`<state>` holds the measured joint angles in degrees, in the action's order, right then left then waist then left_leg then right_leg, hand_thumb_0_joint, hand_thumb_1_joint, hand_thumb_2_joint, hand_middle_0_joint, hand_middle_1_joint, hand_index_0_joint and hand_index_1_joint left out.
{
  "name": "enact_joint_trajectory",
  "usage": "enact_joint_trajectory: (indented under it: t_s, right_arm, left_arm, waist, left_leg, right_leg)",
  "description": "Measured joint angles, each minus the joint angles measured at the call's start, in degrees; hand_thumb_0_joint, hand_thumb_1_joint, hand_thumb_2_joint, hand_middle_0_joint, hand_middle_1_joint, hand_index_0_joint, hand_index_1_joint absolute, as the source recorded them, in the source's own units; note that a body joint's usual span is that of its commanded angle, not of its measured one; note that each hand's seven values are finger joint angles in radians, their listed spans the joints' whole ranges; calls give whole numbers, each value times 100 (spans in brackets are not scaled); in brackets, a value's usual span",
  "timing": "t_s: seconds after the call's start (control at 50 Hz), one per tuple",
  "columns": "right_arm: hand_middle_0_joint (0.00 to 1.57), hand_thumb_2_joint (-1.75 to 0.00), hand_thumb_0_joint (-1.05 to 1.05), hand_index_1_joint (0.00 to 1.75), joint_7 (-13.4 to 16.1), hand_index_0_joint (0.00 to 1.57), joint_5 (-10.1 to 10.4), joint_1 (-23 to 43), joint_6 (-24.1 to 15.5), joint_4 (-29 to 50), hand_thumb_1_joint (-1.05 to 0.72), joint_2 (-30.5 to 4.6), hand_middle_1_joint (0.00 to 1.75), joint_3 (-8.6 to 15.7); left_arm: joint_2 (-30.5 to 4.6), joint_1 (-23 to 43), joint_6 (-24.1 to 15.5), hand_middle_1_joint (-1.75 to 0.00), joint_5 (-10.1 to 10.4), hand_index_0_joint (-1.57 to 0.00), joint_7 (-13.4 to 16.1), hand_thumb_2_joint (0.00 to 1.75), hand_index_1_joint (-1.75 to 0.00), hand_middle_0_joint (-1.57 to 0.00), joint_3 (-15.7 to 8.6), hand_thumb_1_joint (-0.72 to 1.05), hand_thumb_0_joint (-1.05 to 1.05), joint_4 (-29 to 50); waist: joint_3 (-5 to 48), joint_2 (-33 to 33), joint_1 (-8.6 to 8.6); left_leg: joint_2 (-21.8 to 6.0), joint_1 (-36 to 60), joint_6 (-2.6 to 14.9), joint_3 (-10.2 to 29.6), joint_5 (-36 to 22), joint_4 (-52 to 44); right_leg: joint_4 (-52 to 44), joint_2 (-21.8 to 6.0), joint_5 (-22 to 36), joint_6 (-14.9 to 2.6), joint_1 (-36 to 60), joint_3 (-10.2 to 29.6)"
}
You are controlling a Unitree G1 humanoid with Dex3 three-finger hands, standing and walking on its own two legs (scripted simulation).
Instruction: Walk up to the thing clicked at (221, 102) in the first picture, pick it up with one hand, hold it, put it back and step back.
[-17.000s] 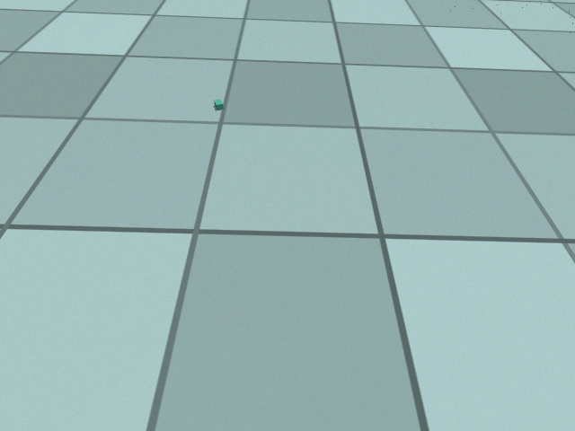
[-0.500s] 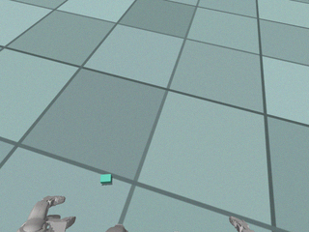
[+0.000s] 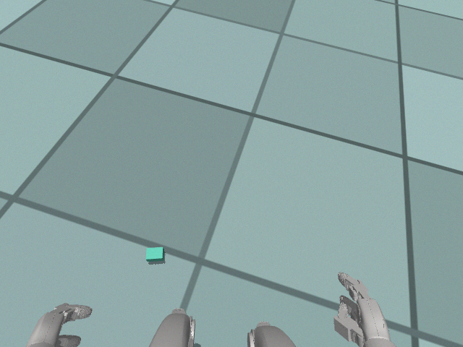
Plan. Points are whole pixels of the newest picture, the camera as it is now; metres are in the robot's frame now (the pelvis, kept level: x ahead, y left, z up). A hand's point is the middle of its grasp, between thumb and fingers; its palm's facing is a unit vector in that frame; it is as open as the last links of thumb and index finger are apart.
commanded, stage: rise first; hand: left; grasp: from above
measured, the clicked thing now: (155, 254) +0.44 +0.25 -0.68
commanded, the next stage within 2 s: none
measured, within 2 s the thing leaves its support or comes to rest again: neither
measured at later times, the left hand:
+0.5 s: hand out of the picture +0.10 +0.27 -0.19, palm faces -0.21 -0.83 -0.52, open 12.3 cm
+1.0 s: hand (107, 298) +0.25 +0.31 -0.39, palm faces -0.46 -0.35 -0.81, open 11.3 cm
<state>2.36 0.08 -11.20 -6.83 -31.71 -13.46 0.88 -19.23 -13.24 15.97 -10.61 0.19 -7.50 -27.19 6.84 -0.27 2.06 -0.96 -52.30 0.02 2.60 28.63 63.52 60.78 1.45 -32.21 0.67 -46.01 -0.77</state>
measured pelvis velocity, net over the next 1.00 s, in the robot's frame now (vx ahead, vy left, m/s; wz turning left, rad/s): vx -0.09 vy -0.01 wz -0.09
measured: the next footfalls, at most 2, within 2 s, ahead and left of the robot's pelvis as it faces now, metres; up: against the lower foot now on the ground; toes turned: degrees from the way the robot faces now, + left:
none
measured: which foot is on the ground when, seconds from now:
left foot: down 0.00-1.00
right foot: down 0.00-1.00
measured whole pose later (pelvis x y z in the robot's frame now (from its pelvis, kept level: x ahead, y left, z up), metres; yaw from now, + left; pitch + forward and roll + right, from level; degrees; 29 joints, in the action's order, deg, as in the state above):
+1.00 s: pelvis -0.09 -0.01 -0.25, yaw -5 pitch +34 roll -5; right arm -3.3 -2.1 -2.7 -9.4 -41.2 -16.6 2.9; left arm -34.2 22.8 -10.8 -46.6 7.2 -10.3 -50.9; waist 6.9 0.0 0.2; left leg -2.2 -114.0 -1.1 5.3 35.9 115.8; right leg 115.7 4.1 -42.1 0.4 -107.8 -2.9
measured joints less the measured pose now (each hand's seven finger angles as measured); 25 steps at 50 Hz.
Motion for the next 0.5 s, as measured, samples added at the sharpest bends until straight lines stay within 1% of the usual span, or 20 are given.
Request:
enact_joint_trajectory:
  t_s: [0.12, 0.4, 0.46, 0.5]
  right_arm:
    - [21, -91, 1, 30, -17, 21, -25, 0, -77, 162, -94, 27, 30, -26]
    - [21, -91, 1, 30, -69, 21, -10, -4, -167, 212, -96, 42, 30, -38]
    - [21, -92, 1, 30, -60, 21, 4, 1, -203, 206, -97, 33, 30, -48]
    - [21, -92, 1, 30, -53, 21, 9, 21, -256, 190, -98, 15, 30, -59]
  left_arm:
    - [17, -142, 63, -70, -121, -43, 39, 69, -71, -44, 6, -23, 0, 223]
    - [-23, -456, -112, -70, -359, -44, 102, 69, -71, -45, 38, -26, 0, 832]
    - [-61, -457, -151, -69, -419, -45, 106, 69, -70, -46, 61, -27, 0, 838]
    - [-120, -348, -238, -68, -522, -46, 114, 69, -70, -47, 80, -27, 0, 689]
  waist:
    - [55, -17, 8]
    - [99, -51, -46]
    - [124, -66, -64]
    - [141, -67, -75]
  left_leg:
    - [-3, -380, 13, 16, 88, 344]
    - [1, -1371, 17, 25, 215, 1206]
    - [6, -1553, 9, 40, 232, 1360]
    - [13, -1706, 0, 52, 244, 1478]
  right_leg:
    - [333, 10, -92, 13, -365, -15]
    - [1272, 21, -278, 27, -1371, -19]
    - [1449, 21, -316, 18, -1554, -34]
    - [1591, 17, -349, 7, -1711, -45]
